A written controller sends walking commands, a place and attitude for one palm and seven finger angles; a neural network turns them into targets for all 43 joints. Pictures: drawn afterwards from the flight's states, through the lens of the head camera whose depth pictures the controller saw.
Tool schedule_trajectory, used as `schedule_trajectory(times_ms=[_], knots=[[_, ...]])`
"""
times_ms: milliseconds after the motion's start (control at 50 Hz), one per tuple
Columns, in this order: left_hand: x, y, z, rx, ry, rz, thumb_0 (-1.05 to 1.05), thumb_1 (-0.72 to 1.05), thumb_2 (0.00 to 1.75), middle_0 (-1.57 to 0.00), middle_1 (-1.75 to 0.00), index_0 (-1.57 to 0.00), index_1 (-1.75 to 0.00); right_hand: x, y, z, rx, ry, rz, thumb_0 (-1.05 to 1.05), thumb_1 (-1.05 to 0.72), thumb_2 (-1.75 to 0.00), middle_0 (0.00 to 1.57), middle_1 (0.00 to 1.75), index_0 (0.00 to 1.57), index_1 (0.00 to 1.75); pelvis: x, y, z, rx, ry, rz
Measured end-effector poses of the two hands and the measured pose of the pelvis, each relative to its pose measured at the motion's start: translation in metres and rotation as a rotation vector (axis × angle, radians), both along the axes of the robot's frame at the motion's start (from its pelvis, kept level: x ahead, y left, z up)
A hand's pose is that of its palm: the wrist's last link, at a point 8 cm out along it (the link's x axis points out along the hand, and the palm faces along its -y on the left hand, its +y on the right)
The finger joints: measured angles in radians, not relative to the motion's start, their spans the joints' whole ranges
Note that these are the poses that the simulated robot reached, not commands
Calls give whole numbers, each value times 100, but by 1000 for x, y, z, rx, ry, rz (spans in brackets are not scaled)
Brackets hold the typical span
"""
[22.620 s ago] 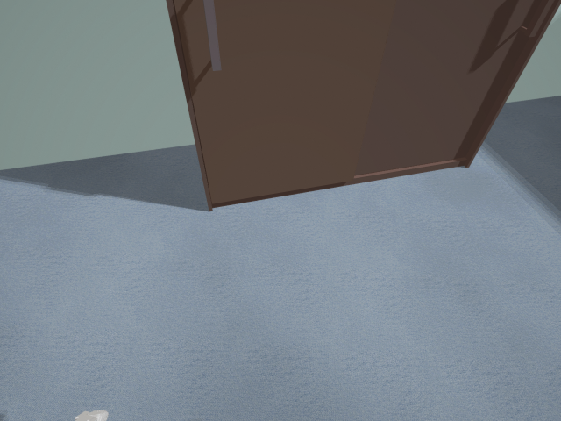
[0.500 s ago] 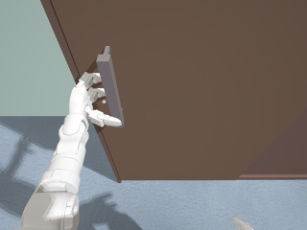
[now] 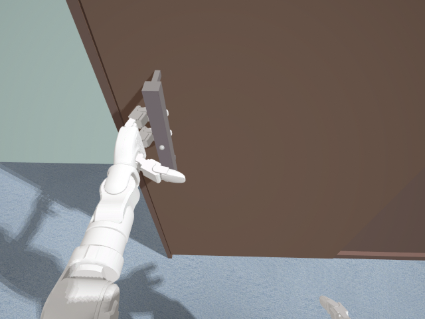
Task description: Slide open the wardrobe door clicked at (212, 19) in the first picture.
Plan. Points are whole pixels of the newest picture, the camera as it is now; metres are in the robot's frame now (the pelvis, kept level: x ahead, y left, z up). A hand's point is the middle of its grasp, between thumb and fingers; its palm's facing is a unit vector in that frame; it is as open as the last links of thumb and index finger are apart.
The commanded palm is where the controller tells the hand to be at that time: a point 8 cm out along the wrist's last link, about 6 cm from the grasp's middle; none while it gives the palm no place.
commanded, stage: slide the fingers in behind the handle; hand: left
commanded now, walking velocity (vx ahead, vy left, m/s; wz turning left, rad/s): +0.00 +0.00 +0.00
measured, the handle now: (164, 131) +0.46 +0.12 +0.10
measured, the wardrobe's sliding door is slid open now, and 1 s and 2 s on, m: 0.00 0.00 0.00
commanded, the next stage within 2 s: grip the handle and tug to test in 0.76 s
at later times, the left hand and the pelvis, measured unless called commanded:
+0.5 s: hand (166, 147) +0.41 +0.10 +0.11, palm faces -0.02 -1.00 -0.01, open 14.0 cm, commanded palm +0.38 +0.16 +0.11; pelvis +0.00 +0.00 +0.00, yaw +0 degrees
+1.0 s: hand (169, 147) +0.41 +0.10 +0.11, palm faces -0.02 -1.00 -0.02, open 13.6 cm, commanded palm +0.38 +0.15 +0.11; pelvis +0.00 +0.00 +0.00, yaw +0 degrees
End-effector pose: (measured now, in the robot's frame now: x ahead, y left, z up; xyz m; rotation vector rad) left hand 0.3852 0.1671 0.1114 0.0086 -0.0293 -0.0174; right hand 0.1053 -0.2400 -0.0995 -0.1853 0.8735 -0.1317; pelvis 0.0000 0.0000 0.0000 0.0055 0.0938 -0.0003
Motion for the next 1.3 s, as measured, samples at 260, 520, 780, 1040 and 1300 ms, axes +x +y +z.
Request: schedule_trajectory(times_ms=[260,520,780,1040,1300], knots=[[1,-10,-2,3,12,4,-2,-50,30,-30,-120,-30,-120,-7,-3,-2,-1,21,-6,1,-91,-90,20,29,20,30,-2,-3,1,1,-2,-2],[3,-9,-2,5,16,2,-2,-50,30,-30,-120,-30,-120,-16,-10,-1,-16,37,-19,1,-91,-90,20,29,20,30,-4,-4,1,1,0,-2],[3,-13,-1,8,8,2,-2,-50,30,-30,-120,-30,-120,-14,-4,-2,-5,30,-15,1,-91,-90,20,29,20,30,-5,-2,1,2,1,-5],[3,-15,-1,15,12,-6,-2,-39,35,-32,-122,-31,-122,-11,-2,-2,-3,29,-5,1,-91,-90,20,29,20,30,-5,-1,1,0,-1,-1],[2,-17,1,17,4,3,-1,13,58,-37,-129,-34,-129,-12,-3,-2,1,34,-6,1,-91,-90,20,29,20,30,-3,-2,1,1,-1,-4]])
